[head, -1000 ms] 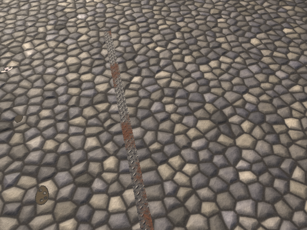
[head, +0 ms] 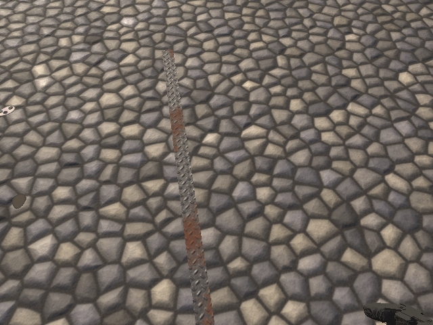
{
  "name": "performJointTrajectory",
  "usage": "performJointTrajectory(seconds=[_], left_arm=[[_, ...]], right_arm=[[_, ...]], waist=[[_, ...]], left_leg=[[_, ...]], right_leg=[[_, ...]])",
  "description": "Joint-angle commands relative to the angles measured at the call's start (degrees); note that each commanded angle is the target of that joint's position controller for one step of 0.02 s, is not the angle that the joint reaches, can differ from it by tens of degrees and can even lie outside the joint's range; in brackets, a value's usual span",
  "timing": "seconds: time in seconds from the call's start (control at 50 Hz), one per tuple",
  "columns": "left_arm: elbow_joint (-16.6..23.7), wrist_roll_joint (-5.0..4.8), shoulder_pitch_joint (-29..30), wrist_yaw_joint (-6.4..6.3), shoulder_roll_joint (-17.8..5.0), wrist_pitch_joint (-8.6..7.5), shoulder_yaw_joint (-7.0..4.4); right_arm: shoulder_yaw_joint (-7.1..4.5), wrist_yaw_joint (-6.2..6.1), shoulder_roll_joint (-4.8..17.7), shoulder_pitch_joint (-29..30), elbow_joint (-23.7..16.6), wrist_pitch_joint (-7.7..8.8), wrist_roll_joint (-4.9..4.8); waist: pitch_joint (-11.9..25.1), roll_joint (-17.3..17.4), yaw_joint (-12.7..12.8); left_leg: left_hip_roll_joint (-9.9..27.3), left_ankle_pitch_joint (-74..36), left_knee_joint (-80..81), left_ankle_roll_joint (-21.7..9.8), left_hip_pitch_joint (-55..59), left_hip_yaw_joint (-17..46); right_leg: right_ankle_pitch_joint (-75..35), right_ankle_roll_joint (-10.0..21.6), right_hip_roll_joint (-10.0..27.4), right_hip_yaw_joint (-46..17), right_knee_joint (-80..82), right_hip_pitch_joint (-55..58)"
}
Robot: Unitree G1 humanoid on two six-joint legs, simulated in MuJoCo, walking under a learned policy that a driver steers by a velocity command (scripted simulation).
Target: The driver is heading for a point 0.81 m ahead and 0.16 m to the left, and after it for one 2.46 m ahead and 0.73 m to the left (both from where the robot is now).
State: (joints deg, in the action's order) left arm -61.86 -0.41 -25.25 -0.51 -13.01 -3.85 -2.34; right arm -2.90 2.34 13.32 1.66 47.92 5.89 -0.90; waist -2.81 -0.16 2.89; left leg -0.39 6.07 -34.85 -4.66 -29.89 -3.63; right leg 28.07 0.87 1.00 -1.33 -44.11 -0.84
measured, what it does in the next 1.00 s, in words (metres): walks ahead, turning left: right foot, then left foot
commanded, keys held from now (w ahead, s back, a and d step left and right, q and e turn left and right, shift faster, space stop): w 0.36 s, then w+q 0.30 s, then q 0.34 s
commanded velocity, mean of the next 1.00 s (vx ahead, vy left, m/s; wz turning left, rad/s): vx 0.41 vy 0.00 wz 0.25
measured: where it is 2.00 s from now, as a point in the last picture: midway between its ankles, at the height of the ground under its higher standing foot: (225, 265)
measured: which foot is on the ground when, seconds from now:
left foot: down 0.00-0.54, up 0.56-0.96, down 0.98-1.00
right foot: up 0.00-0.50, down 0.52-1.00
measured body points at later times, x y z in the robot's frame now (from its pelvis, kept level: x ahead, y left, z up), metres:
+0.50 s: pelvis +0.28 -0.02 +0.01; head +0.31 -0.02 +0.46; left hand +0.50 +0.21 -0.08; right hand +0.23 -0.28 -0.13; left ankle +0.12 +0.09 -0.71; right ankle +0.44 -0.14 -0.71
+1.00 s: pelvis +0.52 +0.00 +0.01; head +0.55 +0.03 +0.45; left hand +0.51 +0.29 -0.13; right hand +0.77 -0.20 -0.09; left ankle +0.61 +0.11 -0.72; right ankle +0.44 -0.14 -0.71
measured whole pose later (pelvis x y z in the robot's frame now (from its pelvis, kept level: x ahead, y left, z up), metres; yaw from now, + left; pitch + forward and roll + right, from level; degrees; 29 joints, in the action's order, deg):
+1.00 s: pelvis +0.52 +0.00 +0.01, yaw +17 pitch +2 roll -3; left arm -53.8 -0.8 -11.0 -2.8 -15.9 -2.1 -4.4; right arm -4.8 2.4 15.1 -5.8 42.6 1.4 -0.1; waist -2.6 0.9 1.1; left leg 0.8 4.9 -32.1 -4.8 -28.3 -2.7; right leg 24.3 -1.6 4.1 15.1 -34.0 -6.1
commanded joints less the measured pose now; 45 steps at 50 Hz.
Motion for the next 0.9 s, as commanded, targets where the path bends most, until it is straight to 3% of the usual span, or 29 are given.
performJointTrajectory(seconds=[0.02, 0.04, 0.06, 0.1, 0.14, 0.18, 0.22, 0.3, 0.38, 0.44, 0.48, 0.5, 0.52, 0.54, 0.56, 0.58, 0.6, 0.62, 0.64, 0.68, 0.72, 0.78, 0.84, 0.9], left_arm=[[5.7, -2.36, 1.5, 0.93, -6.4, -3.65, -0.82], [6.8, -2.38, 5.5, 0.49, -7.5, -4.0, -0.97], [7.1, -1.55, 7.1, -0.15, -7.3, -3.75, -1.44], [6.6, -0.86, 4.3, -0.65, -4.8, -1.97, -1.66], [7.0, -0.7, 4.8, -0.82, -3.8, -0.88, -1.69], [9.0, -0.19, 9.9, -1.0, -4.8, -0.55, -2.02], [10.6, 0.27, 14.7, -0.86, -5.1, -0.74, -2.16], [12.8, -0.03, 22.7, 0.08, -3.8, -1.46, -1.55], [15.3, -0.52, 29.9, 1.33, -3.7, -1.87, -0.84], [17.1, -0.74, 31.6, 2.36, -5.0, -2.76, -0.92], [16.2, -0.78, 26.6, 2.46, -7.5, -3.37, -1.85], [13.9, -0.7, 18.7, 2.15, -9.8, -3.59, -3.12], [11.3, 0.16, 7.0, 1.59, -13.6, -3.78, -4.46], [9.6, 0.98, -0.8, 1.19, -19.5, -3.18, -6.04], [9.6, 0.84, -0.9, 1.19, -14.5, -2.88, -4.53], [10.4, 0.46, 4.2, 0.96, -10.7, -2.88, -3.32], [11.5, 0.34, 9.1, 0.86, -8.5, -2.89, -2.58], [11.6, 0.44, 12.8, 1.05, -6.5, -2.99, -2.0], [11.4, 0.87, 14.8, 1.17, -5.3, -3.23, -1.63], [10.9, 1.39, 16.4, 1.18, -5.2, -3.39, -1.77], [10.4, 1.78, 16.8, 0.6, -7.0, -3.53, -2.25], [10.6, 1.67, 17.8, -0.87, -9.0, -2.68, -2.77], [10.5, 0.89, 16.3, -2.08, -10.8, -1.55, -3.13], [10.4, -0.64, 15.9, -2.51, -12.3, -0.14, -3.72]], right_arm=[[-2.6, -0.31, 9.9, -20.1, 3.9, -0.05, 0.14], [-1.89, -0.19, 7.9, -14.4, 2.5, 0.28, 0.17], [-1.47, 0.12, 6.4, -10.9, 2.2, 0.65, 0.82], [-0.77, 0.58, 4.2, -9.3, 2.8, 1.05, 1.5], [-0.84, 0.18, 5.0, -11.8, 4.3, 1.19, 1.25], [-1.19, -0.8, 7.2, -14.3, 5.1, 1.18, 1.31], [-1.24, -1.67, 7.8, -17.2, 5.9, 0.84, 1.17], [-1.15, -2.5, 8.6, -21.3, 6.8, 0.31, 0.54], [-1.27, -2.63, 8.8, -26.2, 8.7, -0.55, 0.07], [-1.76, -3.0, 9.6, -27.1, 9.2, -1.62, -0.23], [-2.26, -3.1, 10.9, -25.1, 8.4, -2.11, -0.3], [-1.96, -3.03, 10.2, -23.9, 7.8, -2.28, -0.17], [-1.02, -2.9, 7.9, -22.9, 6.3, -2.17, 0.48], [0.95, -2.44, 0.6, -29.7, 5.3, -1.11, 0.46], [0.51, -2.34, 3.1, -29.5, 6.1, 0.0, -0.8], [-1.11, -2.47, 8.4, -24.2, 4.7, 0.36, -2.24], [-1.3, -2.82, 8.6, -20.8, 3.8, 0.24, -2.21], [-1.62, -3.15, 7.8, -19.1, 3.5, -0.22, -1.57], [-2.05, -3.26, 6.7, -20.0, 3.6, -1.1, -1.24], [-1.97, -3.1, 3.8, -21.4, 3.4, -2.79, -1.32], [-2.28, -3.35, 3.6, -20.4, 1.7, -3.84, -0.78], [-2.11, -2.6, 3.1, -16.5, -1.0, -4.0, 0.14], [-1.75, -1.11, 2.7, -10.8, -3.6, -4.08, 0.49], [-2.4, 0.13, 4.8, -8.7, -6.2, -4.68, 0.67]], waist=[[14.3, 10.2, -8.9], [9.1, 4.7, -6.9], [6.1, 1.9, -4.8], [5.0, 4.3, -1.4], [3.2, 4.4, -0.9], [1.1, 3.3, -1.6], [0.2, 2.6, -2.8], [-0.6, 2.8, -5.3], [-2.6, 2.4, -7.8], [-2.8, 3.2, -6.7], [0.3, 5.1, -3.2], [5.2, 4.8, 0.8], [14.2, 2.9, 5.4], [24.5, -10.7, 3.9], [28.3, -14.0, 4.5], [18.5, -10.5, 3.9], [12.6, -7.0, 2.3], [8.2, -4.6, 0.7], [5.7, -5.8, -1.4], [3.1, -5.9, -3.4], [1.4, -4.7, -5.0], [1.2, -4.5, -5.0], [2.4, -3.8, -2.7], [3.5, -4.4, -2.8]], left_leg=[[20.6, 21.4, 20.4, -11.8, 45.0, 41.1], [18.7, 15.1, 21.5, -10.0, 34.8, 32.4], [16.5, 8.4, 22.9, -8.8, 26.2, 25.9], [13.0, 3.8, 25.7, -7.8, 17.9, 18.3], [12.1, 1.6, 27.9, -8.8, 15.0, 14.9], [12.2, 0.1, 29.5, -9.3, 15.7, 13.6], [12.3, -2.0, 29.8, -8.9, 18.5, 12.6], [10.6, -4.1, 29.7, -6.8, 21.2, 8.4], [12.5, -4.9, 27.5, -6.8, 27.9, 8.5], [14.8, -8.3, 23.0, -6.4, 32.5, 11.1], [14.8, -18.1, 17.7, -5.3, 32.3, 12.0], [12.0, -25.6, 9.3, -3.9, 30.2, 10.2], [8.4, -19.8, -5.8, -1.9, 20.5, 7.8], [-1.0, 4.7, -28.9, 3.0, -3.4, 3.0], [-1.8, 26.8, -38.4, 2.7, -10.1, 11.0], [1.6, 23.6, -41.9, 2.0, -14.6, 11.5], [4.7, 18.2, -40.8, 1.6, -14.2, 9.8], [6.5, 14.2, -37.7, 1.7, -11.9, 9.3], [8.2, 11.5, -35.0, 1.6, -8.5, 9.7], [8.6, 9.6, -33.4, 2.0, -5.0, 9.0], [8.0, 7.3, -30.5, 3.1, -5.9, 8.4], [7.0, -1.9, -17.3, 4.2, -4.1, 5.3], [5.3, -8.4, -7.3, 4.0, -0.8, 2.1], [4.6, -4.0, -3.1, 2.4, -1.0, 1.8]], right_leg=[[-0.4, 2.6, -0.4, -6.1, -36.9, -41.9], [-6.4, 3.2, 3.0, -4.4, -34.5, -40.2], [-10.7, 3.2, 5.4, -3.5, -30.8, -37.0], [-13.8, 3.2, 7.9, -3.9, -26.0, -30.4], [-15.0, 2.5, 8.5, -2.9, -22.5, -30.8], [-20.1, 1.2, 9.1, -2.6, -16.7, -35.9], [-26.3, 0.2, 9.0, -2.4, -9.6, -40.1], [-35.8, -0.2, 6.4, 0.0, 4.3, -38.4], [-34.3, -0.1, 4.8, 0.7, 11.4, -39.1], [-28.4, 1.0, 3.6, -0.1, 15.7, -37.5], [-24.6, 2.1, 1.3, 1.4, 17.3, -28.0], [-24.7, 3.5, -0.1, 2.5, 18.4, -16.7], [-25.6, 6.8, 5.9, -3.1, 14.9, 1.9], [-18.0, 15.1, 21.7, -27.0, 17.1, 26.6], [-12.9, 16.5, 24.5, -39.5, 24.8, 27.1], [-11.6, 13.0, 22.3, -30.4, 25.9, 19.3], [-14.1, 10.9, 20.4, -22.3, 27.4, 10.4], [-16.7, 9.7, 18.1, -16.6, 30.1, 2.2], [-18.4, 8.6, 16.0, -11.4, 32.4, -3.3], [-25.6, 8.7, 14.7, -4.9, 34.9, -9.3], [-42.1, 9.4, 14.5, 1.2, 34.2, -11.4], [-48.1, 8.6, 12.5, 9.0, 33.4, -12.2], [-48.9, 8.4, 12.7, 11.8, 31.4, -9.3], [-49.9, 7.4, 15.5, 11.4, 26.8, -2.6]])
Velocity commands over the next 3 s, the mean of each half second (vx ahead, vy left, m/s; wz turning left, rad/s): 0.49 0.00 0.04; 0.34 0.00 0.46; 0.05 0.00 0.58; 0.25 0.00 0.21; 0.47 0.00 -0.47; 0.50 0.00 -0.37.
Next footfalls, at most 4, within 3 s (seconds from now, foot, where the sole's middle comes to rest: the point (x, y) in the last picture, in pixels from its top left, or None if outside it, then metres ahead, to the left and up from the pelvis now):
0.52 right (282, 316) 0.48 -0.14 -0.75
0.98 left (196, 257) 0.65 0.13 -0.75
1.48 right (259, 238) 0.73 -0.08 -0.75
1.90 left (181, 277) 0.58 0.16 -0.75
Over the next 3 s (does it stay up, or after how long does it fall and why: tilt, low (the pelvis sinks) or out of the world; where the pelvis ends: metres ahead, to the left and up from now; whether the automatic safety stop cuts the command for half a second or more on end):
stays up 1.14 0.32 0.02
